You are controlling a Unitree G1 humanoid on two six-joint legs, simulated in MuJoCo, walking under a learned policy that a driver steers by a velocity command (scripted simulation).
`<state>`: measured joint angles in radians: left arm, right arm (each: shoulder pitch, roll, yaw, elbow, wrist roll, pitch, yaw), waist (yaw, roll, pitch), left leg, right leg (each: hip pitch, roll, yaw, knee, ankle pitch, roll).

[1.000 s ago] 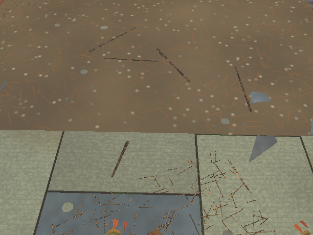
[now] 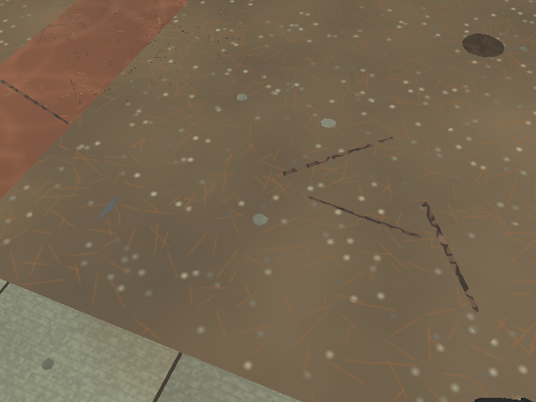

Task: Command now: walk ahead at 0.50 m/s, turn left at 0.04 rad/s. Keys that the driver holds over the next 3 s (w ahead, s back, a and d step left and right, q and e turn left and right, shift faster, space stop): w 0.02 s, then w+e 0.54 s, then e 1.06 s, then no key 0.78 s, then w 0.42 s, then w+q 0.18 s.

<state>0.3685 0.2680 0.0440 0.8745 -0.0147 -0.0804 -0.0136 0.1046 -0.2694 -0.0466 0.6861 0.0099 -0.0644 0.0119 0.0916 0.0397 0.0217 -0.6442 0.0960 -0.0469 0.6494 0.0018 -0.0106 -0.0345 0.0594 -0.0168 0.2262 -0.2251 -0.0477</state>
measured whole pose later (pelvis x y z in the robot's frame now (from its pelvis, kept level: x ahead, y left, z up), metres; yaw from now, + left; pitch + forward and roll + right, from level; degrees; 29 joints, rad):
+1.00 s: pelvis +0.46 -0.05 -0.01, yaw -30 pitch +3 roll +1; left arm 0.20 0.31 0.08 0.68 -0.01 0.02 0.02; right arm 0.08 -0.31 -0.06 0.74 -0.01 -0.02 -0.04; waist 0.03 0.02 0.06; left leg -0.62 0.04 -0.11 0.88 -0.27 -0.10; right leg -0.35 0.11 0.11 0.45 -0.15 -0.08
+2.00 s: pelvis +0.50 -0.07 -0.01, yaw -58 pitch +0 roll +0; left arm 0.14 0.25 0.03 0.69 0.01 0.02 0.01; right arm 0.16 -0.27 -0.06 0.75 -0.01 0.01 -0.01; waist -0.01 0.00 0.03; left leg -0.24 0.03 -0.02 0.50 -0.27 -0.03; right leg -0.27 0.08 0.08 0.53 -0.27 -0.03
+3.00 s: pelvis +0.59 -0.23 -0.01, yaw -55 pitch +1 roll -1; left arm 0.43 0.23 0.03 0.96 0.00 -0.08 0.01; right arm 0.08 -0.28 -0.03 0.76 0.03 -0.07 0.04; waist 0.08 0.05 0.02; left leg -0.66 0.08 0.01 0.67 0.01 0.01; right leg 0.12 0.04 -0.05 0.15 -0.29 -0.04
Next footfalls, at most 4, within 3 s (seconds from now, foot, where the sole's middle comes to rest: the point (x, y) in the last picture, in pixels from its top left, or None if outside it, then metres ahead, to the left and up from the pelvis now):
0.14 left None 0.26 0.15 -0.78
0.66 right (370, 399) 0.50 -0.15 -0.78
1.14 left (305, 333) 0.65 0.01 -0.78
1.56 right None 0.44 -0.17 -0.78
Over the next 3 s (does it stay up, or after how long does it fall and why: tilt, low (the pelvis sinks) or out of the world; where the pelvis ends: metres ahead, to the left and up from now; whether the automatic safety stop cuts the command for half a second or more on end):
stays up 0.59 -0.23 -0.01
